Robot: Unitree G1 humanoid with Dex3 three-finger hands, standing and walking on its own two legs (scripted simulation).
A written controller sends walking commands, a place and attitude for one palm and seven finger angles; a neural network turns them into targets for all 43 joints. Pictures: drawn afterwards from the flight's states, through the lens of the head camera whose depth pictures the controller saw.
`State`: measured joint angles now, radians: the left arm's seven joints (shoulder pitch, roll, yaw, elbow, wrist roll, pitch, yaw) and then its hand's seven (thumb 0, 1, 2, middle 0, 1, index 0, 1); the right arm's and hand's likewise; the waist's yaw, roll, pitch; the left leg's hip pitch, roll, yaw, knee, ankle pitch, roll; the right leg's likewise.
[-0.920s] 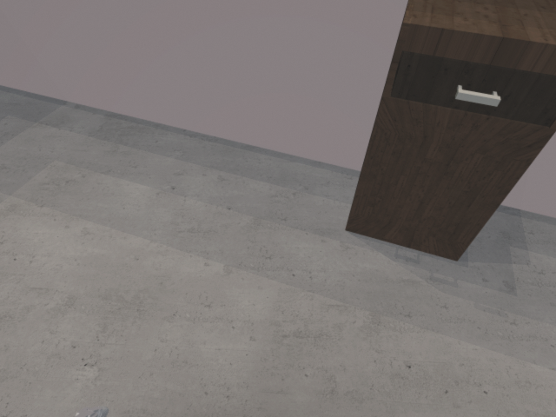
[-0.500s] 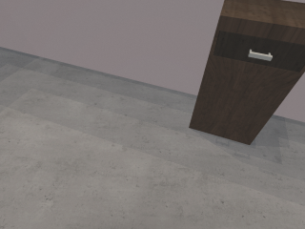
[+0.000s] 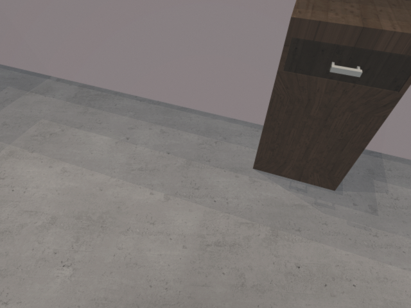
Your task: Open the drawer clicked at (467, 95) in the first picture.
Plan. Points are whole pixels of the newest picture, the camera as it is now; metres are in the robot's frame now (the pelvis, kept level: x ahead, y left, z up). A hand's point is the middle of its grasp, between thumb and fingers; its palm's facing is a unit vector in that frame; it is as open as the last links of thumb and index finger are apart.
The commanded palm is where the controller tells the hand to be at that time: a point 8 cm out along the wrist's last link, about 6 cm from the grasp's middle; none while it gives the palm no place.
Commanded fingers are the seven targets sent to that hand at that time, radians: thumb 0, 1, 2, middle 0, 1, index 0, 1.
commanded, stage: look at it before walking up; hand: left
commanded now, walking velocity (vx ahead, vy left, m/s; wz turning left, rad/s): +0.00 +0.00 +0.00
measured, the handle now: (345, 68) +0.99 -0.50 -0.01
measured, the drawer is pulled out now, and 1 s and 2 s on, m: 0.00 0.00 0.00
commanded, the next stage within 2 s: walk to a spot facing it in 0.52 s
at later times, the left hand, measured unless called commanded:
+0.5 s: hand out of the picture +0.08 +0.24 -0.16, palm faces -0.02 -0.94 -0.33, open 7.4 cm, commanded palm none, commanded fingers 0.00 0.90 0.90 -0.20 -0.30 -0.20 -0.30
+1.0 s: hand out of the picture +0.06 +0.19 -0.18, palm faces -0.13 -0.95 -0.28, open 7.4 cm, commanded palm none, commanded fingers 0.00 0.90 0.90 -0.20 -0.30 -0.20 -0.30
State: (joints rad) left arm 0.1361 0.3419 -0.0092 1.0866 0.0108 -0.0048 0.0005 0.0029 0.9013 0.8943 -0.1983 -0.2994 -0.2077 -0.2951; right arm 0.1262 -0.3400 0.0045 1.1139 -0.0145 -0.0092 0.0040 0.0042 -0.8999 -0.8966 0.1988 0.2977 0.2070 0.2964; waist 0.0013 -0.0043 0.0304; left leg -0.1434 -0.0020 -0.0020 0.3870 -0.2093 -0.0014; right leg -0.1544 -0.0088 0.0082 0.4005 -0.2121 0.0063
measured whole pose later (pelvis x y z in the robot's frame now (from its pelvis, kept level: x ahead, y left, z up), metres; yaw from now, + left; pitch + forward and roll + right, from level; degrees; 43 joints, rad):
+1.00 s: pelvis -0.01 -0.02 -0.03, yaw -10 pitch -2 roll +2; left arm 0.24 0.24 0.03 0.96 0.02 0.05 -0.01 0.00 0.90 0.89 -0.20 -0.30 -0.21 -0.29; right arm 0.15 -0.24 -0.03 0.98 -0.02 0.03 -0.01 0.00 -0.90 -0.90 0.20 0.30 0.21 0.30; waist 0.03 0.01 0.09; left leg -0.26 0.09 0.15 0.67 -0.36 -0.03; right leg -0.32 0.01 0.00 0.69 -0.33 0.00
